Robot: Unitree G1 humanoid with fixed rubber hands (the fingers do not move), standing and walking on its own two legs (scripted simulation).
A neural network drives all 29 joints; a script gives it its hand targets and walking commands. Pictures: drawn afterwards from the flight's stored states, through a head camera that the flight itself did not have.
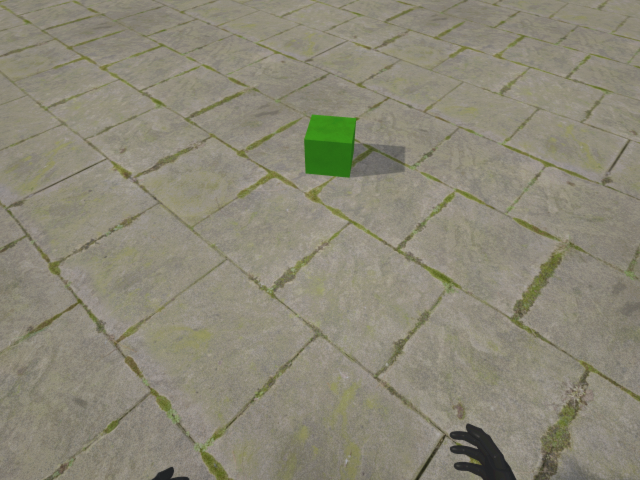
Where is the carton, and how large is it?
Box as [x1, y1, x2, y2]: [304, 115, 355, 177]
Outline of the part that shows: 312,115 304,138 306,173 349,177 353,152 355,118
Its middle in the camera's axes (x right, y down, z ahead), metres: +0.05 -0.46 +1.91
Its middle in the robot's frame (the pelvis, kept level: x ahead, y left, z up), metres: +1.67 -0.07 -0.66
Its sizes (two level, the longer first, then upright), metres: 0.222 0.216 0.201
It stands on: the floor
